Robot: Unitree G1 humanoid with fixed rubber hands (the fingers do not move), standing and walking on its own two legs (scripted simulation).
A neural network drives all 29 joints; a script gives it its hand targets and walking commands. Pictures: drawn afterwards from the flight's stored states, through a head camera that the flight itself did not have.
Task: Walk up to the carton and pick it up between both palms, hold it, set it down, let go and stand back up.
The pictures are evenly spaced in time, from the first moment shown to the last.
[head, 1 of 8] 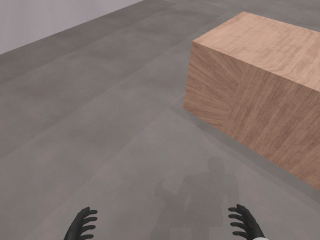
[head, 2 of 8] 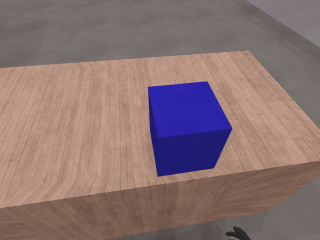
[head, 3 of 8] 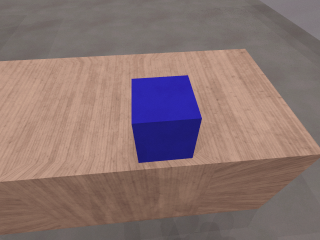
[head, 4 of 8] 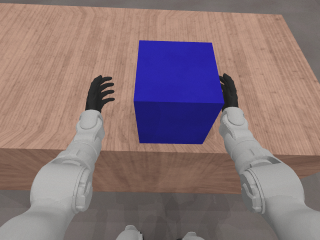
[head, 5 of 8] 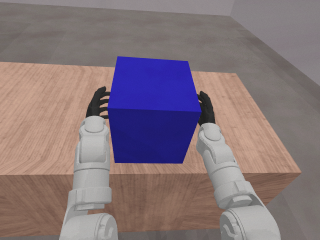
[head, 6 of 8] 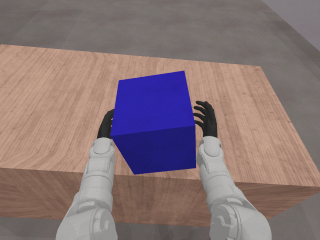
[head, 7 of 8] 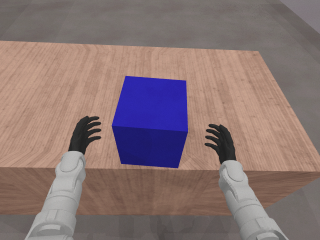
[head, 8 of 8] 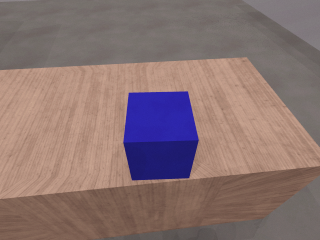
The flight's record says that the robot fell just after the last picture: no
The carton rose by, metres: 0.19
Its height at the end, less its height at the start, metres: +0.00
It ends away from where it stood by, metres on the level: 0.04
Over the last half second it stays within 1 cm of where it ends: yes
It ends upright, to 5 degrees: yes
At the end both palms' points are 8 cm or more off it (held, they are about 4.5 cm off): yes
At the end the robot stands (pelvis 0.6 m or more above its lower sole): yes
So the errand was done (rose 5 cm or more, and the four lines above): yes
